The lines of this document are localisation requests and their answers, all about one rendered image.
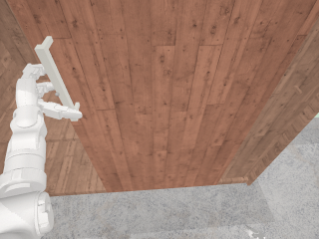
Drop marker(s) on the wardrobe door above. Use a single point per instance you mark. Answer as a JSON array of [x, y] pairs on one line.
[[281, 110], [168, 89]]

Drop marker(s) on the handle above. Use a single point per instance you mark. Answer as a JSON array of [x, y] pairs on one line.
[[310, 89], [46, 59]]

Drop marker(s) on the robot left hand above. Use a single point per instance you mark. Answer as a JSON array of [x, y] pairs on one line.
[[29, 93]]

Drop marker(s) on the robot right hand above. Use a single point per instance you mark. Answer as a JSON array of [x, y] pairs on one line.
[[252, 233]]

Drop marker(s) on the left robot upper arm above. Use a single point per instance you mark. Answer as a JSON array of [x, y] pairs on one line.
[[26, 216]]

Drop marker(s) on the left robot forearm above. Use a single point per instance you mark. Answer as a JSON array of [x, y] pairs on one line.
[[24, 165]]

